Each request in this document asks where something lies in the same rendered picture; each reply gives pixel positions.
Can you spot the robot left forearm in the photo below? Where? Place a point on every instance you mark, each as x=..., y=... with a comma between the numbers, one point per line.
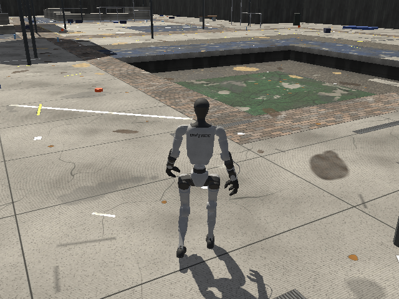
x=171, y=161

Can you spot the robot left hand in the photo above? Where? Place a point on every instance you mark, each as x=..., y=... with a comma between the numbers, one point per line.
x=168, y=171

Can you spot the robot left upper arm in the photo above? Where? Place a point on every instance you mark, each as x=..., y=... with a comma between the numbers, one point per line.
x=180, y=131

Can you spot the right robot thigh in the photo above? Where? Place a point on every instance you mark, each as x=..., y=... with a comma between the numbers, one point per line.
x=213, y=188

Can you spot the robot right hand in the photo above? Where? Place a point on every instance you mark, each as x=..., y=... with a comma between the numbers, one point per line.
x=234, y=186

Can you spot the robot right forearm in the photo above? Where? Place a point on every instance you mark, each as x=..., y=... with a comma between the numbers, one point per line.
x=230, y=168

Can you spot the right robot foot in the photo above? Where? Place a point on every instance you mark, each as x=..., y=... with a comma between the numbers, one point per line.
x=210, y=243

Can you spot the robot right upper arm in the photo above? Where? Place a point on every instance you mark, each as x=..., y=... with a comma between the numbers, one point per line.
x=223, y=143

